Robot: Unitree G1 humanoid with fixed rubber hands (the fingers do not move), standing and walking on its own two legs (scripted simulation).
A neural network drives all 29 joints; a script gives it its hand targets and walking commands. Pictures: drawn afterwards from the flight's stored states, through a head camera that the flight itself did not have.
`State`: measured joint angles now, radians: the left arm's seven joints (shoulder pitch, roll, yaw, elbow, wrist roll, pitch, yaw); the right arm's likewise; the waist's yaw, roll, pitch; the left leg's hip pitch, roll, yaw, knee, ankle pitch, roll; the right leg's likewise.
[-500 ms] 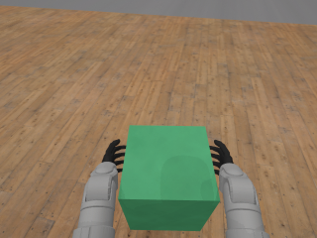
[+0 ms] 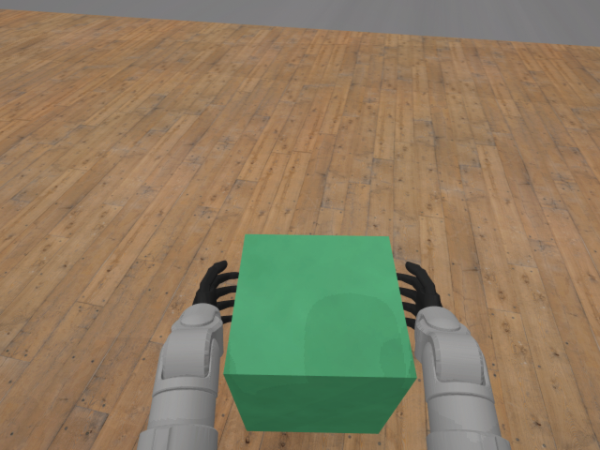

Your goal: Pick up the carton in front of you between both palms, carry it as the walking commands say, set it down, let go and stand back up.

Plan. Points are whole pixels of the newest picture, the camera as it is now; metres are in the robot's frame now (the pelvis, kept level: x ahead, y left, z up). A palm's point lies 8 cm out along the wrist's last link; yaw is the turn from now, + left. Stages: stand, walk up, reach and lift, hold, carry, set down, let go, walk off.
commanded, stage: carry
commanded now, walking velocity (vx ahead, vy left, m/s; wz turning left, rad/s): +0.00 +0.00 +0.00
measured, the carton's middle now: (314, 338) +0.30 +0.00 -0.03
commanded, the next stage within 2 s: hold in 0.18 s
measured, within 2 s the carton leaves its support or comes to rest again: neither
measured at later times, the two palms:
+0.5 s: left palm (194, 330) +0.27 +0.16 +0.03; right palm (415, 316) +0.29 -0.13 +0.04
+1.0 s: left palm (224, 356) +0.33 +0.16 -0.17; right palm (385, 351) +0.35 -0.14 -0.17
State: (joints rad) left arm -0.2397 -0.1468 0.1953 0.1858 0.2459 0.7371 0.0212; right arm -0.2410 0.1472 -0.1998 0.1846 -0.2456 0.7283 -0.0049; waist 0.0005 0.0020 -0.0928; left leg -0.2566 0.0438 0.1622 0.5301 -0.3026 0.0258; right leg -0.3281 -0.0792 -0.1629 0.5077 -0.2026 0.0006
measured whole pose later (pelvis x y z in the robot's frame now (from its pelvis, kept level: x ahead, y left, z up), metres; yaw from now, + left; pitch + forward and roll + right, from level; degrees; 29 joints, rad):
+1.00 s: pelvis -0.06 -0.03 -0.09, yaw +8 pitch +27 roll +0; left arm -0.72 -0.07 0.40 0.60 0.24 0.18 -0.01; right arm -0.65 0.16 -0.46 0.46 -0.26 0.20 -0.04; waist -0.03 0.02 0.07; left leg -1.17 -0.07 -0.08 1.06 -0.36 -0.01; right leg -1.19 0.05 0.04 1.03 -0.31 0.00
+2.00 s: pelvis -0.10 -0.02 -0.33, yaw +9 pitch +46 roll -1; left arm -1.27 0.10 0.33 0.90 0.16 0.23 0.11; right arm -1.14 -0.06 -0.54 0.72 -0.17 0.25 -0.06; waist -0.09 0.04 0.02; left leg -2.21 -0.17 -0.05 1.94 -0.53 -0.05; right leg -2.22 0.11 0.07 1.91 -0.49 0.07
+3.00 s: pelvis -0.09 -0.02 -0.39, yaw +8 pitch +39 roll -2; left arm -1.40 0.20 0.22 1.14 0.06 0.13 0.10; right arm -1.24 -0.15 -0.48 0.92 -0.11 0.16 -0.02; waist -0.10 0.05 0.24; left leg -2.26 -0.15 -0.02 2.20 -0.62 -0.02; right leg -2.27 0.07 0.03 2.16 -0.58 0.06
